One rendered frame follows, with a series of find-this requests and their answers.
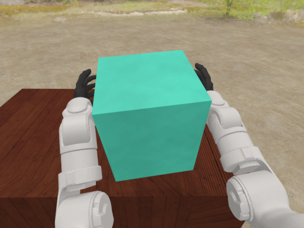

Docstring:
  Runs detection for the pedestal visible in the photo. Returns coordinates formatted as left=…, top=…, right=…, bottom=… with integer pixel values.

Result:
left=0, top=89, right=245, bottom=228

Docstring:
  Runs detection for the left robot forearm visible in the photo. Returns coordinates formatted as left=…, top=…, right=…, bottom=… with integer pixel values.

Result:
left=55, top=97, right=102, bottom=221

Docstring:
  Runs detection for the right robot upper arm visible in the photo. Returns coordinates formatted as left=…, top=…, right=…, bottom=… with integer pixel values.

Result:
left=226, top=170, right=304, bottom=228

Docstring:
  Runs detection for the robot left hand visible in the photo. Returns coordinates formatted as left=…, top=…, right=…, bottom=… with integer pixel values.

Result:
left=73, top=69, right=96, bottom=105

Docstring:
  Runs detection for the right robot forearm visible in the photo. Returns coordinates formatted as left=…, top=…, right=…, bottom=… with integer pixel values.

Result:
left=206, top=90, right=289, bottom=204

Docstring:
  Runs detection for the left robot upper arm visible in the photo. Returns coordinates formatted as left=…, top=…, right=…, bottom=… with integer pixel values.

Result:
left=56, top=191, right=114, bottom=228

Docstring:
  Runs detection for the robot right hand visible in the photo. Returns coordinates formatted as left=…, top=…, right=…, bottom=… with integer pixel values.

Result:
left=194, top=63, right=214, bottom=91

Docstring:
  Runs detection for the carton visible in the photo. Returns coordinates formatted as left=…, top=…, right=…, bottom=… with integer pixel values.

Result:
left=92, top=50, right=212, bottom=181

